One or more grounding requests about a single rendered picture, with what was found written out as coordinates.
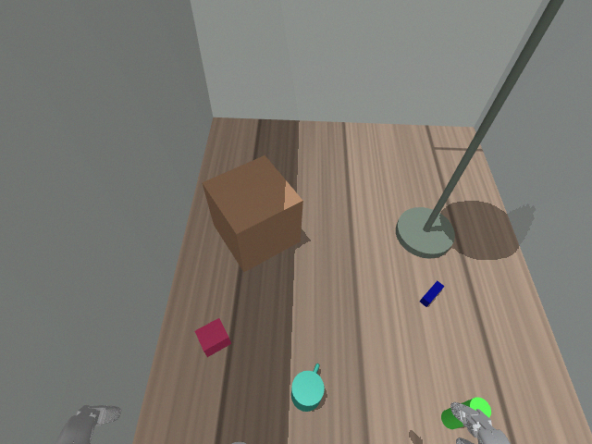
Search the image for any left robot hand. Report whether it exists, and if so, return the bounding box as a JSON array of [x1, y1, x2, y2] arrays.
[[55, 405, 121, 444]]

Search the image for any floor lamp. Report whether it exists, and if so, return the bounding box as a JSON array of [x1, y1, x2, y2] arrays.
[[396, 0, 564, 259]]

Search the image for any right robot hand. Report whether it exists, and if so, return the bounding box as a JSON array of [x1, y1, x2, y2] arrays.
[[450, 402, 511, 444]]

